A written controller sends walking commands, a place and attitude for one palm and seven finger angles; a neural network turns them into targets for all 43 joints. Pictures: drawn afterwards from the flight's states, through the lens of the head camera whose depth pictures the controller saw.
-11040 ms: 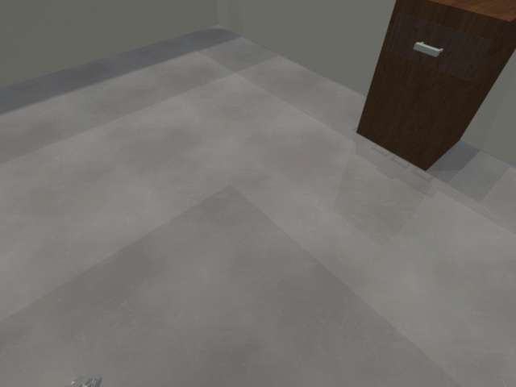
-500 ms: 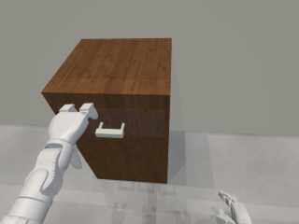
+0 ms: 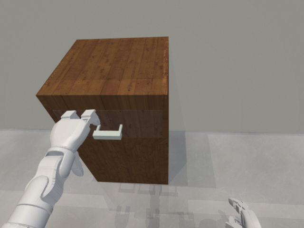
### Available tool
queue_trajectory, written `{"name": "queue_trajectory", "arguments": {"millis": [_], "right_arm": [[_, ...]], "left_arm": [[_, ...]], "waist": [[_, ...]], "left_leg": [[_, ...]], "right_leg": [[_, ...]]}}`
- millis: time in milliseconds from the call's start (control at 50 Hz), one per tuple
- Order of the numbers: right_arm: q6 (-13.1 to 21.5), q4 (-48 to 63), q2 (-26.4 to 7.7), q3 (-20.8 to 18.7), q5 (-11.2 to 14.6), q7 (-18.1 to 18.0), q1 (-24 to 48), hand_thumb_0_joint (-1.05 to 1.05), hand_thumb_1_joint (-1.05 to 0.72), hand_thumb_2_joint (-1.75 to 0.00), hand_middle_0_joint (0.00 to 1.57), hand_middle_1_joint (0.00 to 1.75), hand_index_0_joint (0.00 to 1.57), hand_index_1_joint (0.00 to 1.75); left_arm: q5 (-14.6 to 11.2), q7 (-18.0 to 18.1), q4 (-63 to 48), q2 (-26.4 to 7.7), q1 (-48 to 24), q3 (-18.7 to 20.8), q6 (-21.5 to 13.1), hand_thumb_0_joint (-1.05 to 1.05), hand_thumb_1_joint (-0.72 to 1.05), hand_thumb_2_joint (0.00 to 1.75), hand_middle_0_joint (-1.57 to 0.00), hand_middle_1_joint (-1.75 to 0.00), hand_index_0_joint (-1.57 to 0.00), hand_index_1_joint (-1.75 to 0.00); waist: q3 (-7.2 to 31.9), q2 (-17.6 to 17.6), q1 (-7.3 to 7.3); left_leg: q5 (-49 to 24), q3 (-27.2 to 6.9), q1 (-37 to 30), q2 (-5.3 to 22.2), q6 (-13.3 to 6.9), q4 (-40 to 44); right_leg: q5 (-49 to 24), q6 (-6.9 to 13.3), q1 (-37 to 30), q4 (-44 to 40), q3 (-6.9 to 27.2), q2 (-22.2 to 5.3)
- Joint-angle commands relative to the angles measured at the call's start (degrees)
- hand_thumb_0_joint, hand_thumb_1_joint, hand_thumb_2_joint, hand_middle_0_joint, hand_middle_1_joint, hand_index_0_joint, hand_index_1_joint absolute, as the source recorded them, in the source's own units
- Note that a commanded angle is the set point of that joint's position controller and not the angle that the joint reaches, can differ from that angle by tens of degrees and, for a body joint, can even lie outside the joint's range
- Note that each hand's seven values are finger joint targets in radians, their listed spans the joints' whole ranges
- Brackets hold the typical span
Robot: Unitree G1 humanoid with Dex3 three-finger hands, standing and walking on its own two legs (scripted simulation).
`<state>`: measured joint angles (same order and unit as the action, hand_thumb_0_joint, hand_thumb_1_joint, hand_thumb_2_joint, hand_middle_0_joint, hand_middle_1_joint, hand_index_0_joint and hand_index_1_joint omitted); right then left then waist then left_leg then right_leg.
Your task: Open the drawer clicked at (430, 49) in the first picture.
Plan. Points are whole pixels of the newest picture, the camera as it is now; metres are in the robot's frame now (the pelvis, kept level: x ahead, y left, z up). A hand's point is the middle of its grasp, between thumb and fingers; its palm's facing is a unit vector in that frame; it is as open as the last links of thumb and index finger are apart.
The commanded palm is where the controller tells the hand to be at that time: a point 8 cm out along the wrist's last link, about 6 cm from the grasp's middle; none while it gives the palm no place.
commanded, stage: move the hooked fingers above the handle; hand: left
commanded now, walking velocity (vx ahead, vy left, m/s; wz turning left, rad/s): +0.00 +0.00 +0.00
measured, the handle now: (108, 130) +0.49 +0.26 -0.13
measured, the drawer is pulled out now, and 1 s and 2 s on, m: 0.00 0.00 0.00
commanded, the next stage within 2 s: none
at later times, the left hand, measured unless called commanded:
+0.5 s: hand (89, 139) +0.35 +0.25 +0.02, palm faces -0.05 -0.04 -1.00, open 13.8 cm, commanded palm +0.34 +0.25 +0.07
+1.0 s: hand (96, 134) +0.41 +0.26 -0.04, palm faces -0.09 -0.03 -1.00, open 13.8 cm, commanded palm +0.40 +0.26 +0.02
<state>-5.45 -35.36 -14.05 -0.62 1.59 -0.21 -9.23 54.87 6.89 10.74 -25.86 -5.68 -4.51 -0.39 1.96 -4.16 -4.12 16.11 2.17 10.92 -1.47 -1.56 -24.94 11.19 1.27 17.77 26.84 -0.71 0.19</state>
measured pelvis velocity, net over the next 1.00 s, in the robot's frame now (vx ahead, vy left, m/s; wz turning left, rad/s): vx -0.01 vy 0.01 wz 0.00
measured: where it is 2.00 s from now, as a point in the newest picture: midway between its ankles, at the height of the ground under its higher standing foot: outside the picture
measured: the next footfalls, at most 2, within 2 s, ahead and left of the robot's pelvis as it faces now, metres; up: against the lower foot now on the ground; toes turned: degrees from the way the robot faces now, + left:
none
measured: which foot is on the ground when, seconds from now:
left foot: down 0.00-1.00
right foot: down 0.00-1.00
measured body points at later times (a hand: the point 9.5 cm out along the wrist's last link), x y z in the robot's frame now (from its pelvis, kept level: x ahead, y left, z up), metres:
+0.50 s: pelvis -0.01 -0.01 -0.01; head +0.04 -0.03 +0.43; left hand +0.35 +0.25 +0.07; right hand +0.13 -0.26 -0.14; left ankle -0.03 +0.10 -0.74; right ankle +0.03 -0.11 -0.74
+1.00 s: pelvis -0.01 +0.01 -0.04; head +0.08 +0.00 +0.41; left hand +0.41 +0.26 +0.02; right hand +0.05 -0.27 -0.16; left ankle -0.03 +0.10 -0.74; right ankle +0.03 -0.11 -0.74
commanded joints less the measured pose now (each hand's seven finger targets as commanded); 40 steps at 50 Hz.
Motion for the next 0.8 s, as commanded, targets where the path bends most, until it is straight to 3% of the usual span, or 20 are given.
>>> {"name": "queue_trajectory", "arguments": {"millis": [0,80,140,220,280,440,520,540,620,640,780], "right_arm": [[2.9,8.5,-6.3,-2.4,-0.1,-1.0,5.7,0.0,-0.9,-0.9,0.2,0.3,0.2,0.3],[3.4,8.3,-6.1,-2.8,-0.4,-1.0,4.5,0.0,-0.9,-0.9,0.2,0.3,0.2,0.3],[3.4,7.8,-6.2,-3.2,-0.5,-1.1,3.6,0.0,-0.9,-0.9,0.2,0.3,0.2,0.3],[3.6,7.3,-6.4,-3.4,-0.4,-1.2,2.4,0.0,-0.9,-0.9,0.2,0.3,0.2,0.3],[3.6,6.8,-6.7,-3.8,-0.3,-1.6,1.1,0.0,-0.9,-0.9,0.2,0.3,0.2,0.3],[3.4,5.7,-7.6,-4.6,-0.6,-1.8,-2.6,0.0,-0.9,-0.9,0.2,0.3,0.2,0.3],[3.1,5.5,-7.8,-5.0,-0.8,-1.7,-4.5,0.0,-0.9,-0.9,0.2,0.3,0.2,0.3],[3.0,5.4,-8.1,-5.2,-0.9,-1.7,-4.9,0.0,-0.9,-0.9,0.2,0.3,0.2,0.3],[2.6,4.7,-8.4,-5.2,-0.9,-1.6,-6.5,0.0,-0.9,-0.9,0.2,0.3,0.2,0.3],[2.5,4.6,-8.6,-5.3,-1.1,-1.6,-6.9,0.0,-0.9,-0.9,0.2,0.3,0.2,0.3],[2.0,3.3,-9.1,-5.7,-1.7,-1.5,-9.9,0.0,-0.9,-0.9,0.2,0.3,0.2,0.3]], "left_arm": [[0.7,2.3,-7.0,-12.7,-17.8,8.1,-1.3,0.0,-0.5,0.3,-0.3,-1.2,-0.3,-1.2],[1.0,3.5,-6.6,-11.9,-19.9,7.8,-3.7,0.0,-0.5,0.3,-0.3,-1.2,-0.3,-1.2],[1.4,4.9,-3.9,-12.6,-21.2,8.7,-4.4,0.0,-0.5,0.3,-0.3,-1.2,-0.3,-1.2],[2.4,6.3,0.3,-12.0,-25.0,7.5,-4.6,0.0,-0.5,0.3,-0.3,-1.2,-0.3,-1.2],[2.7,7.2,4.1,-14.1,-26.9,9.1,-4.9,0.0,-0.5,0.3,-0.3,-1.2,-0.3,-1.2],[3.7,9.2,12.8,-14.5,-32.8,9.1,-6.9,0.0,-0.5,0.3,-0.3,-1.2,-0.3,-1.2],[4.2,10.6,16.4,-15.1,-33.1,10.0,-7.8,0.0,-0.5,0.3,-0.3,-1.2,-0.3,-1.2],[4.5,11.1,16.5,-16.6,-33.8,11.5,-8.1,0.0,-0.5,0.3,-0.3,-1.2,-0.3,-1.2],[5.2,12.4,22.2,-16.3,-37.1,10.4,-8.2,0.0,-0.5,0.3,-0.3,-1.2,-0.3,-1.2],[5.5,12.8,22.1,-17.9,-38.3,11.8,-8.5,0.0,-0.5,0.3,-0.3,-1.2,-0.3,-1.2],[6.4,14.7,28.2,-17.8,-42.5,11.1,-9.7,0.0,-0.5,0.3,-0.3,-1.2,-0.3,-1.2]], "waist": [[11.6,4.6,0.1],[14.0,2.4,0.58],[14.0,4.0,1.22],[14.3,3.3,1.83],[15.7,4.1,2.12],[17.9,3.9,3.62],[20.4,4.2,3.68],[21.3,3.9,3.57],[19.6,4.2,4.93],[20.9,3.8,4.61],[24.2,2.8,6.35]], "left_leg": [[-12.8,0.2,4.3,-0.2,-0.3,2.8],[-14.4,0.1,3.9,-0.3,-0.2,1.1],[-13.4,0.1,5.3,-0.3,-0.3,0.0],[-12.1,0.2,7.1,-0.4,-0.4,-1.3],[-10.9,0.4,9.0,-0.6,-0.7,-2.5],[-10.2,0.0,13.2,-0.7,-0.9,-5.4],[-11.3,0.3,15.0,-0.7,-1.0,-7.1],[-11.9,0.1,15.3,-0.7,-1.0,-7.3],[-9.6,0.5,18.1,-0.6,-1.2,-8.7],[-10.0,0.2,18.6,-0.7,-1.2,-8.9],[-10.1,0.0,20.4,-0.6,-1.4,-12.1]], "right_leg": [[-7.3,1.5,-10.6,-2.3,2.1,0.0],[-9.0,1.6,-9.2,-1.0,2.0,0.0],[-8.5,1.5,-7.8,-0.5,2.3,0.1],[-7.8,1.6,-5.6,0.7,2.1,0.0],[-7.3,1.3,-5.7,1.5,2.5,-0.1],[-7.1,1.4,-2.7,4.3,2.2,0.0],[-9.4,1.4,-2.5,5.8,2.3,0.1],[-9.6,1.5,-2.5,6.4,2.2,0.2],[-8.0,1.3,0.6,7.0,2.2,0.2],[-8.0,1.5,0.3,7.5,2.2,0.3],[-8.1,1.4,4.4,10.1,1.8,0.7]]}}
